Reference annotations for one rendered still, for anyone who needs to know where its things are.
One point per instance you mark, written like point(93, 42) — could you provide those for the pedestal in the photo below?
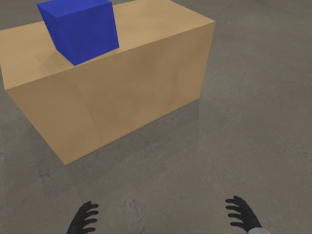
point(159, 67)

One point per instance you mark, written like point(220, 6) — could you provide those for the right robot hand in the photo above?
point(247, 215)

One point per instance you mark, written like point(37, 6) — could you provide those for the left robot hand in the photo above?
point(78, 222)

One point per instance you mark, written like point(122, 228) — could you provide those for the carton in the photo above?
point(80, 29)

